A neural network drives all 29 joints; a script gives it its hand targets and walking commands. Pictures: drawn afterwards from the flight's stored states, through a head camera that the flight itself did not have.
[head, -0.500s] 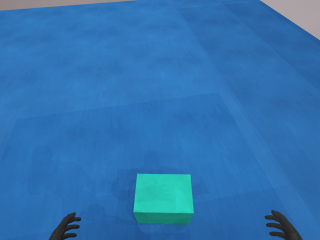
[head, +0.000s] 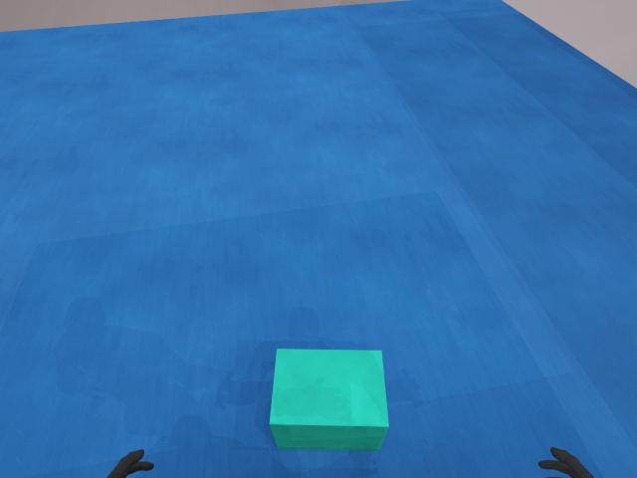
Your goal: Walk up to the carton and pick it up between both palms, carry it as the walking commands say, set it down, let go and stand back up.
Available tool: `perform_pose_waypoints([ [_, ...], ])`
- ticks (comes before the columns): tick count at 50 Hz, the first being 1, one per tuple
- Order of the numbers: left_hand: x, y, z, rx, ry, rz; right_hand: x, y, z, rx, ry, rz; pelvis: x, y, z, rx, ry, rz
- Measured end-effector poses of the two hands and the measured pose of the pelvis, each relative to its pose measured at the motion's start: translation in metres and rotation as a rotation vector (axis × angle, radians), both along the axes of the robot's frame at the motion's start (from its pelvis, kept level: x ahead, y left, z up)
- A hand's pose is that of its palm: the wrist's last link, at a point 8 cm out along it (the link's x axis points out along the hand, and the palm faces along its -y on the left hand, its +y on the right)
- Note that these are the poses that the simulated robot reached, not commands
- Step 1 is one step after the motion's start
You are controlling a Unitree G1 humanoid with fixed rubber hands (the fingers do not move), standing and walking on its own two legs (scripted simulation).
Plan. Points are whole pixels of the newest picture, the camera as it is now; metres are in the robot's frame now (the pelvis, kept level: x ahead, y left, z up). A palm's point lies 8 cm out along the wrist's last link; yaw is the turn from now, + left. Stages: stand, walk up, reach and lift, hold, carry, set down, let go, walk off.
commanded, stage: stand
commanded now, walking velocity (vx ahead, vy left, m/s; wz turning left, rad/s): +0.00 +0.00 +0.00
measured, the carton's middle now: (328, 400) +0.43 +0.01 -0.66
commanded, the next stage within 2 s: none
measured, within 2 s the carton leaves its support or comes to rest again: neither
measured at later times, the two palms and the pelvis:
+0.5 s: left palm out of the picture +0.07 +0.31 -0.11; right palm out of the picture +0.08 -0.31 -0.10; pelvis -0.01 +0.00 +0.00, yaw +0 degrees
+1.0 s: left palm out of the picture +0.07 +0.31 -0.10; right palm out of the picture +0.08 -0.31 -0.09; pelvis -0.01 +0.00 +0.00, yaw +0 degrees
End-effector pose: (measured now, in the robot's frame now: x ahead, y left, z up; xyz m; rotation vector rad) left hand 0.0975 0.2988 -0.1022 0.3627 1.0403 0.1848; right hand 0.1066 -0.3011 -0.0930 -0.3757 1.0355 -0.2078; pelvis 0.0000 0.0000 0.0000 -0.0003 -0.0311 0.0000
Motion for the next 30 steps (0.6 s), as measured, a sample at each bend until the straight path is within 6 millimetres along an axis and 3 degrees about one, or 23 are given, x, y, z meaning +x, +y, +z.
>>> perform_pose_waypoints([
  [15, -0.022, 0.007, -0.003, 0.003, 0.054, 0.015, -0.021, -0.005, -0.002, -0.006, 0.047, -0.019, -0.010, 0.001, 0.002, -0.001, -0.008, 0.000],
  [30, -0.028, 0.011, -0.003, 0.008, 0.076, 0.025, -0.026, -0.008, -0.003, -0.009, 0.065, -0.025, -0.013, 0.002, 0.003, -0.002, -0.010, 0.000],
])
